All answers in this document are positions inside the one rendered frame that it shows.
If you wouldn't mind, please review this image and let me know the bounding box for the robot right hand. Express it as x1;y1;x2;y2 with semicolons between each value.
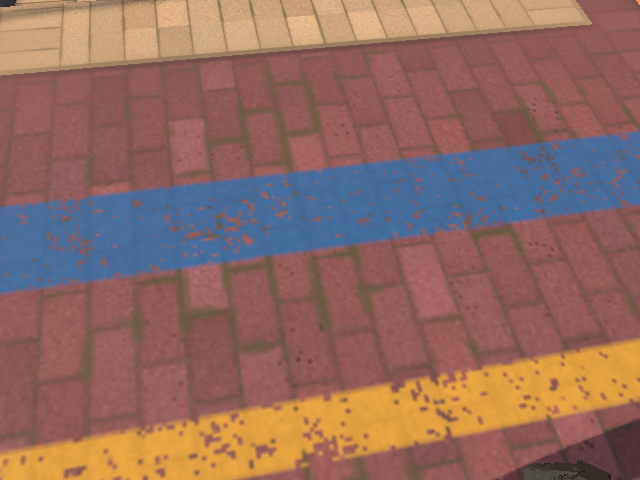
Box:
523;460;611;480

